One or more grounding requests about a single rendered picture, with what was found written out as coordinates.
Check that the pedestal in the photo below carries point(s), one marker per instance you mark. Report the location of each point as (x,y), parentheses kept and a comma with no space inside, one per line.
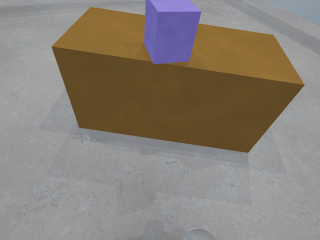
(233,88)

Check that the robot right thigh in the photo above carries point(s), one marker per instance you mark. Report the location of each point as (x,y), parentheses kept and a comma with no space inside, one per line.
(198,234)

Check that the carton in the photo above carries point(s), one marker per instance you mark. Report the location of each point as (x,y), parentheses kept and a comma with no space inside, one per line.
(170,30)

